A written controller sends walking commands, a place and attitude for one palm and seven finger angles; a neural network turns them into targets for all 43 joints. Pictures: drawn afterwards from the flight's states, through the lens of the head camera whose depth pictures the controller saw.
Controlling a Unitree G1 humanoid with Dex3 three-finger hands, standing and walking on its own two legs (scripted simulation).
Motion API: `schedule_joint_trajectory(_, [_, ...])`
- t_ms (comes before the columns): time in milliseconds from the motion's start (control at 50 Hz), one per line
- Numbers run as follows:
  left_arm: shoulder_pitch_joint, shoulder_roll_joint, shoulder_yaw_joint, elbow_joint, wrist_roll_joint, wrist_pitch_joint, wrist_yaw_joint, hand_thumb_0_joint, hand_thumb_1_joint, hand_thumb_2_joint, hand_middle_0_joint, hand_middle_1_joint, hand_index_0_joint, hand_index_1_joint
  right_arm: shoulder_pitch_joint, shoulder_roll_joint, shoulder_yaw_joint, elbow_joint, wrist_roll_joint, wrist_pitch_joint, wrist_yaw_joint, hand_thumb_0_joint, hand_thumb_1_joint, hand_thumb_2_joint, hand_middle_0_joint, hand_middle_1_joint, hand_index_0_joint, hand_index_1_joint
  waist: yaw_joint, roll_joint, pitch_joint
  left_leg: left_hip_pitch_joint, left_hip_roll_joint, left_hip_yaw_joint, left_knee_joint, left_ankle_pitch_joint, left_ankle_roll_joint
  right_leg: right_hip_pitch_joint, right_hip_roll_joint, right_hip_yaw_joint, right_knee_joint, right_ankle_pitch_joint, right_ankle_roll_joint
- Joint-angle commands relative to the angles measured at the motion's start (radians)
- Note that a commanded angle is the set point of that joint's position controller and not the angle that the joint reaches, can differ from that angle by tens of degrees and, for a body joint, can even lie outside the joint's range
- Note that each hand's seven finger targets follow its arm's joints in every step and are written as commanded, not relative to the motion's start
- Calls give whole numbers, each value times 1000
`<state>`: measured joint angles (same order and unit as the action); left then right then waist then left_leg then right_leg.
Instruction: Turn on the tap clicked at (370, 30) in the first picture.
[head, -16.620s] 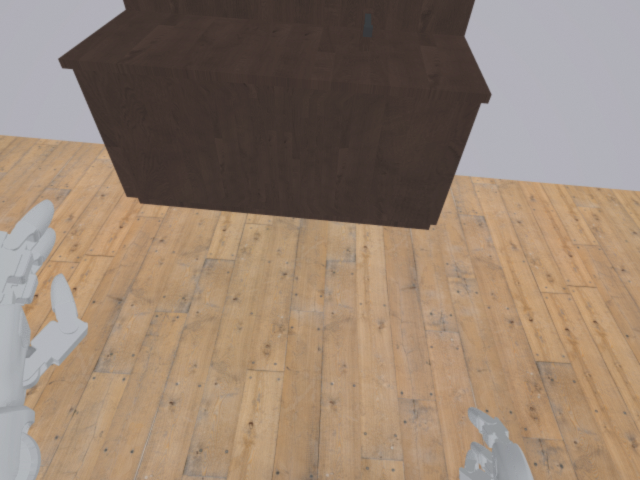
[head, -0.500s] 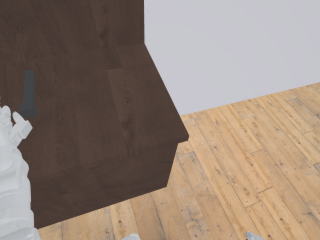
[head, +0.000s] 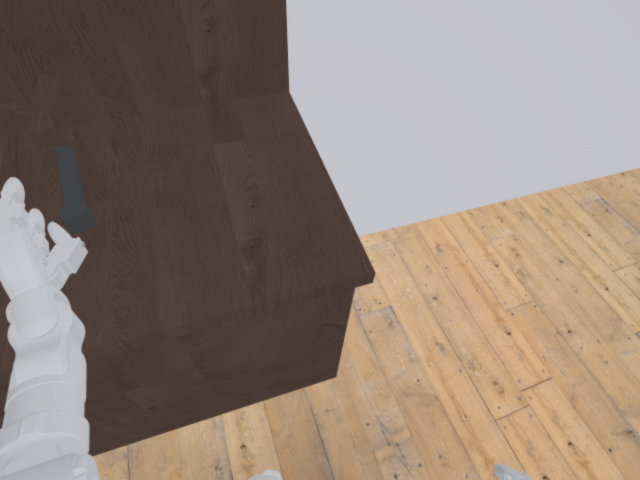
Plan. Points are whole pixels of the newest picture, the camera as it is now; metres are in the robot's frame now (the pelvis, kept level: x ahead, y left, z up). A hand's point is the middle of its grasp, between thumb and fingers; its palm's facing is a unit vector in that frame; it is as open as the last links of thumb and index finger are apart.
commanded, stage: push the lever round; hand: left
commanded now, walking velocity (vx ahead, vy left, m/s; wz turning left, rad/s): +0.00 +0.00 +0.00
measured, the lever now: (78, 217) +0.41 +0.33 +0.08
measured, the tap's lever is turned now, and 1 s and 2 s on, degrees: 9 35 64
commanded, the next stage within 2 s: none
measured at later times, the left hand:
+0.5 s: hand (114, 234) +0.39 +0.28 +0.08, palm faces +0.67 -0.74 -0.07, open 7.6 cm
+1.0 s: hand (150, 216) +0.42 +0.24 +0.07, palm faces +0.75 -0.66 -0.07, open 7.6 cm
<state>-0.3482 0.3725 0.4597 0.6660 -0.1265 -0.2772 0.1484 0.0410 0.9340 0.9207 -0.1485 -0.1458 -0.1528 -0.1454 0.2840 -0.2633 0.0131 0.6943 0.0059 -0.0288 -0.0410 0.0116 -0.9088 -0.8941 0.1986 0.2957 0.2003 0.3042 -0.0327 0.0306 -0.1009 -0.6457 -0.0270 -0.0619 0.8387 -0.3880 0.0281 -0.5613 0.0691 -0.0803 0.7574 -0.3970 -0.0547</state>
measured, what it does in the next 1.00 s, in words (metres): stands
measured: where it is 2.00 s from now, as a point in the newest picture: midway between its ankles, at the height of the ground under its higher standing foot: outside the picture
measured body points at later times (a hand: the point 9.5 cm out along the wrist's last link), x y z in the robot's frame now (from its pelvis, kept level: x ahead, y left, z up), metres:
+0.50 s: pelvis +0.00 +0.00 +0.00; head +0.04 +0.01 +0.45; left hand +0.35 +0.31 +0.08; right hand +0.10 -0.26 -0.12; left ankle +0.01 +0.10 -0.70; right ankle -0.02 -0.09 -0.70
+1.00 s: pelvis -0.01 +0.00 +0.00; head +0.04 +0.00 +0.44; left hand +0.38 +0.27 +0.08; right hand +0.08 -0.26 -0.13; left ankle +0.01 +0.10 -0.70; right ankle -0.02 -0.09 -0.70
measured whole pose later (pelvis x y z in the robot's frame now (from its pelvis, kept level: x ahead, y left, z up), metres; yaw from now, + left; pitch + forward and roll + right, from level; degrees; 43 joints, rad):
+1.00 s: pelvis -0.01 +0.00 +0.00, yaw +0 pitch +13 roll -2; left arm -0.59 0.18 0.38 0.81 0.07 -0.24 0.66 0.00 0.93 0.93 -0.15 -0.15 -0.15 -0.15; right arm 0.26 -0.22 0.00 0.74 -0.06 0.01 0.01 0.01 -0.91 -0.89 0.20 0.30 0.20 0.30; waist -0.07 0.03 -0.13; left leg -0.70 -0.03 -0.07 0.86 -0.38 0.02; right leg -0.62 0.06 -0.09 0.80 -0.41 -0.06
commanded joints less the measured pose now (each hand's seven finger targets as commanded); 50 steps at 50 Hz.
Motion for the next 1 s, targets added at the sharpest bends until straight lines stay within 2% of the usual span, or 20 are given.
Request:
schedule_joint_trajectory(0, [-352, 220, -10, -213, 22, -64, 53, 0, 900, 900, -150, -150, -150, -150, 12, -153, -57, -93, -2, -31, -11, 0, -900, -900, 200, 300, 200, 300, -28, 49, -260, 200, 12, -35, -107, 252, -4, 68, -25, 65, -95, 255, 26])
schedule_joint_trajectory(60, [-357, 225, -1, -242, 42, -60, 93, 0, 900, 900, -150, -150, -150, -150, 6, -152, -57, -92, -5, -26, -9, 0, -900, -900, 200, 300, 200, 300, -21, 61, -299, 216, 12, -34, -102, 284, -7, 89, -29, 65, -86, 281, 26])
schedule_joint_trajectory(160, [-373, 208, -9, -229, 67, -44, 148, 0, 900, 900, -150, -150, -150, -150, -1, -145, -54, -90, -11, -17, -5, 0, -900, -900, 200, 300, 200, 300, -26, 76, -275, 198, 10, -26, -100, 269, -5, 86, -31, 69, -92, 281, 26])
schedule_joint_trajectory(240, [-372, 135, -58, -260, 71, -50, 182, 0, 900, 900, -150, -150, -150, -150, -8, -137, -57, -102, -16, -17, 4, 0, -900, -900, 200, 300, 200, 300, -25, 67, -311, 219, 9, -25, -97, 302, -11, 98, -30, 64, -85, 307, 25])
schedule_joint_trajectory(340, [-400, 117, -69, -246, 92, -52, 233, 0, 900, 900, -150, -150, -150, -150, -11, -137, -60, -90, -20, -16, 7, 0, -900, -900, 200, 300, 200, 300, -32, 45, -297, 212, 11, -32, -95, 288, -14, 84, -28, 62, -85, 293, 23])
schedule_joint_trajectory(360, [-394, 116, -64, -240, 102, -49, 245, 0, 900, 900, -150, -150, -150, -150, -13, -137, -58, -83, -21, -13, 7, 0, -900, -900, 200, 300, 200, 300, -28, 77, -282, 215, 13, -33, -97, 289, -15, 74, -29, 62, -85, 285, 21])
schedule_joint_trajectory(400, [-395, 109, -65, -253, 107, -49, 264, 0, 900, 900, -150, -150, -150, -150, -11, -134, -63, -88, -24, -11, 10, 0, -900, -900, 200, 300, 200, 300, -24, 51, -325, 222, 11, -27, -91, 311, -15, 98, -31, 62, -80, 313, 23])
schedule_joint_trajectory(480, [-433, 37, -118, -245, 125, -42, 304, 0, 900, 900, -150, -150, -150, -150, -13, -127, -64, -74, -27, -11, 16, 0, -900, -900, 200, 300, 200, 300, -44, 63, -306, 236, 15, -35, -88, 320, -25, 62, -29, 54, -77, 296, 23])
schedule_joint_trajectory(500, [-426, 70, -82, -235, 127, -41, 319, 0, 900, 900, -150, -150, -150, -150, -11, -131, -67, -74, -29, -9, 17, 0, -900, -900, 200, 300, 200, 300, -31, 40, -307, 223, 14, -34, -90, 315, -24, 77, -28, 54, -80, 299, 21])
schedule_joint_trajectory(540, [-452, 26, -118, -244, 134, -37, 339, 0, 900, 900, -150, -150, -150, -150, -20, -127, -67, -76, -31, -11, 19, 0, -900, -900, 200, 300, 200, 300, -41, 38, -317, 229, 11, -32, -86, 316, -23, 73, -29, 54, -78, 305, 23])
schedule_joint_trajectory(600, [-481, 37, -101, -207, 151, -27, 372, 0, 900, 900, -150, -150, -150, -150, -20, -125, -67, -68, -34, -5, 18, 0, -900, -900, 200, 300, 200, 300, -41, 19, -299, 204, 10, -32, -90, 283, -20, 69, -30, 55, -82, 282, 23])
schedule_joint_trajectory(660, [-518, 39, -97, -190, 176, -19, 405, 0, 900, 900, -150, -150, -150, -150, -26, -124, -66, -60, -39, 1, 17, 0, -900, -900, 200, 300, 200, 300, -43, 54, -296, 198, 8, -30, -88, 268, -20, 57, -33, 58, -82, 266, 22])
schedule_joint_trajectory(720, [-536, 16, -113, -155, 185, -11, 429, 0, 900, 900, -150, -150, -150, -150, -23, -118, -65, -65, -42, 4, 21, 0, -900, -900, 200, 300, 200, 300, -47, 24, -308, 179, 5, -26, -86, 257, -16, 71, -34, 57, -83, 270, 23])
schedule_joint_trajectory(760, [-558, 54, -73, -124, 196, -6, 452, 0, 900, 900, -150, -150, -150, -150, -21, -121, -66, -50, -45, 12, 18, 0, -900, -900, 200, 300, 200, 300, -47, 26, -297, 165, 7, -27, -84, 242, -15, 63, -35, 60, -84, 255, 24])
schedule_joint_trajectory(780, [-606, -5, -128, -130, 198, -7, 456, 0, 900, 900, -150, -150, -150, -150, -24, -114, -64, -57, -45, 12, 22, 0, -900, -900, 200, 300, 200, 300, -64, 34, -296, 174, 6, -27, -86, 234, -15, 47, -38, 57, -85, 246, 26])
schedule_joint_trajectory(820, [-617, -3, -117, -117, 205, -15, 476, 0, 900, 900, -150, -150, -150, -150, -20, -113, -67, -54, -50, 8, 26, 0, -900, -900, 200, 300, 200, 300, -55, 39, -322, 181, 6, -28, -81, 236, -17, 47, -35, 56, -82, 240, 23])
schedule_joint_trajectory(880, [-675, -15, -124, -85, 219, -23, 505, 0, 900, 900, -150, -150, -150, -150, -13, -111, -67, -38, -57, 10, 31, 0, -900, -900, 200, 300, 200, 300, -72, 41, -318, 183, 8, -33, -76, 231, -22, 21, -35, 51, -78, 225, 24])
schedule_joint_trajectory(940, [-666, -6, -101, -55, 224, -27, 531, 0, 900, 900, -150, -150, -150, -150, -7, -112, -73, -40, -64, 10, 37, 0, -900, -900, 200, 300, 200, 300, -64, 10, -368, 169, 5, -22, -60, 256, -16, 52, -35, 56, -70, 265, 28])
schedule_joint_trajectory(960, [-661, 31, -67, -44, 233, -25, 541, 0, 900, 900, -150, -150, -150, -150, -3, -115, -73, -30, -66, 15, 36, 0, -900, -900, 200, 300, 200, 300, -54, 43, -356, 169, 8, -28, -64, 258, -23, 43, -35, 55, -68, 254, 24])
schedule_joint_trajectory(980, [-696, -21, -114, -56, 234, -29, 544, 0, 900, 900, -150, -150, -150, -150, 0, -109, -72, -37, -66, 17, 41, 0, -900, -900, 200, 300, 200, 300, -68, 39, -364, 179, 7, -28, -65, 273, -23, 40, -36, 51, -63, 263, 25])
